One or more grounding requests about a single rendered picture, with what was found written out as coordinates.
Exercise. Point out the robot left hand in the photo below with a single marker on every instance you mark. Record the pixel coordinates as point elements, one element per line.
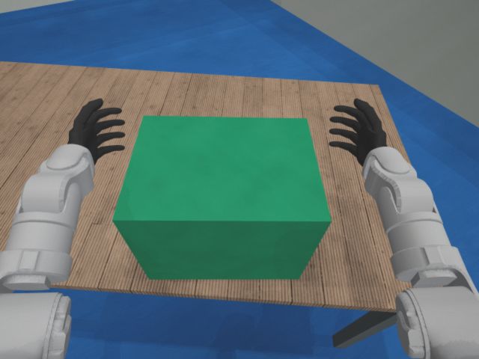
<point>85,129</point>

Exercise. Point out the robot right hand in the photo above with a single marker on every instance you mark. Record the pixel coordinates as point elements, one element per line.
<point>368,126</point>

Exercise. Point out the table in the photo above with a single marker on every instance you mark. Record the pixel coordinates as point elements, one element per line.
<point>351,266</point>

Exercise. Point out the robot right forearm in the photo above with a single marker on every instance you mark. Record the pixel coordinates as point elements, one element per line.
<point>422,253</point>

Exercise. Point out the robot right upper arm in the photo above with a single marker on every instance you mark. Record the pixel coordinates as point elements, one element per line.
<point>438,322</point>

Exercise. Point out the robot left forearm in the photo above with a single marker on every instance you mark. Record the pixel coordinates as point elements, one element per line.
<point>37,252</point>

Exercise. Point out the carton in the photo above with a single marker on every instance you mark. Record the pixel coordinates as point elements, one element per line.
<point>222,198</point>

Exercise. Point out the robot left upper arm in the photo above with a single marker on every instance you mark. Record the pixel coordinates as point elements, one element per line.
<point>34,325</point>

